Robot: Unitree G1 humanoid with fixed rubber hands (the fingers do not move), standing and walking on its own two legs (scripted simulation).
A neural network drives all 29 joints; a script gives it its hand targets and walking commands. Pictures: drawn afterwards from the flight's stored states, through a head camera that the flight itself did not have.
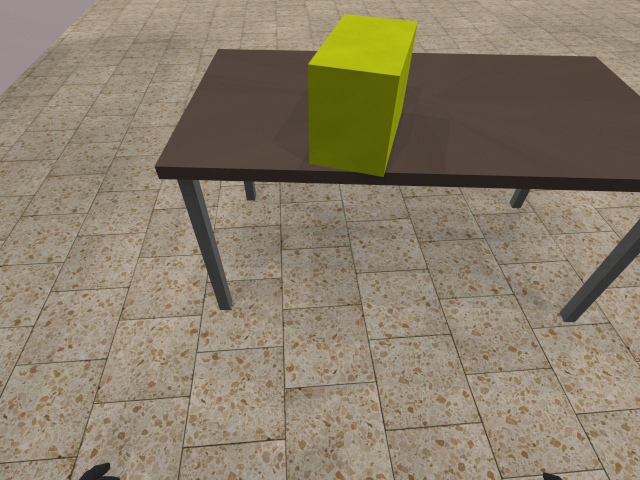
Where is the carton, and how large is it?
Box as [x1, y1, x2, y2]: [308, 14, 417, 176]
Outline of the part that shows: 344,14 308,64 309,163 383,176 401,112 417,22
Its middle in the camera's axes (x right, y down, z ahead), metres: +0.11 -0.36 +0.94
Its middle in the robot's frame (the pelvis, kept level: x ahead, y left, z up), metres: +0.96 -0.07 +0.03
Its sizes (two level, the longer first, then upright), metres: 0.313 0.183 0.240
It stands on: a table, 0.68 m high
